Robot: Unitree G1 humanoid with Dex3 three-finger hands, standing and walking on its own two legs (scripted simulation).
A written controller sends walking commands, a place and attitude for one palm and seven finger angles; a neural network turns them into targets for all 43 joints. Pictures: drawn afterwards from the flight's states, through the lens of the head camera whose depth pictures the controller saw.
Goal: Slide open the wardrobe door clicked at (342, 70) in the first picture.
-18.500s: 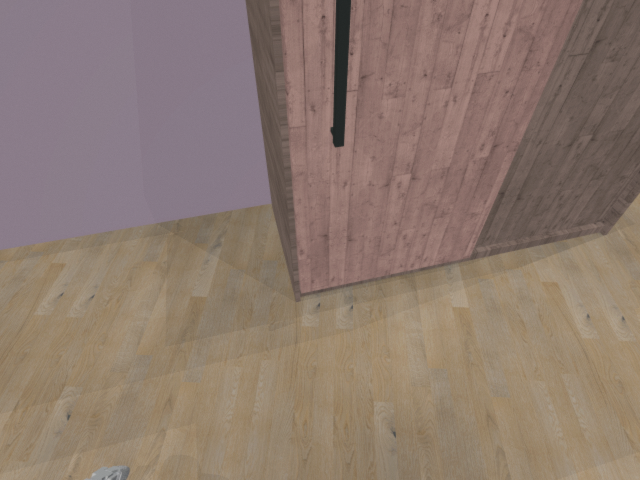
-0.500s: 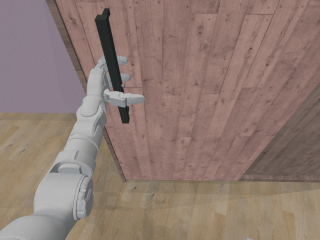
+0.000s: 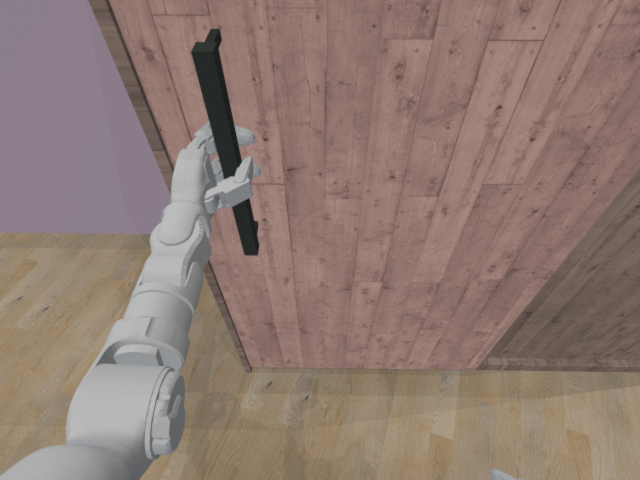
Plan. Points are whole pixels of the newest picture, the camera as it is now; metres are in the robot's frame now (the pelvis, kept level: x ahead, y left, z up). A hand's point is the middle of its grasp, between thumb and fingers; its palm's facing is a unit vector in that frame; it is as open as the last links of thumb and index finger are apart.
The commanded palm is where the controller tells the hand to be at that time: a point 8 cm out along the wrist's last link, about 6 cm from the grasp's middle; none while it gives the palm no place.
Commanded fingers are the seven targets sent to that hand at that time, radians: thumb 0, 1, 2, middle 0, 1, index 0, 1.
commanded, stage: grip the handle and tug to test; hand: left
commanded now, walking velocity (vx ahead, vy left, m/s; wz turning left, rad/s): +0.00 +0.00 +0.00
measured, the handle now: (236, 163) +0.50 +0.12 +0.12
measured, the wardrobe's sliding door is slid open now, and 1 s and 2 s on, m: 0.00 0.00 0.00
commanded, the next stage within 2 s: tug the door sideways, standing still in 0.66 s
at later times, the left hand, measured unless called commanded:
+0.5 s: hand (244, 182) +0.45 +0.10 +0.14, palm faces -0.04 -1.00 +0.01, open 5.7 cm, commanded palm +0.39 +0.15 +0.14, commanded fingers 0.00 0.90 0.90 -0.45 -1.40 -0.45 -1.40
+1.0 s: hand (245, 182) +0.44 +0.10 +0.14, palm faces -0.01 -1.00 +0.00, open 5.9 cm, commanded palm +0.42 +0.12 +0.14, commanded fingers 0.00 0.90 0.90 -0.45 -1.40 -0.45 -1.40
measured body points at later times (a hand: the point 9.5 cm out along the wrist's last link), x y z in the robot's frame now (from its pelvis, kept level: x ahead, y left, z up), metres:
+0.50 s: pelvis +0.01 +0.00 +0.00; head +0.03 -0.01 +0.45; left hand +0.44 +0.15 +0.14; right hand +0.09 -0.25 -0.12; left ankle -0.02 +0.12 -0.73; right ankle +0.00 -0.13 -0.73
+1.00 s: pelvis +0.04 +0.00 +0.01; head +0.07 -0.01 +0.45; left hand +0.44 +0.15 +0.15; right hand +0.18 -0.24 -0.11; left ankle -0.02 +0.12 -0.73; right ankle +0.00 -0.13 -0.73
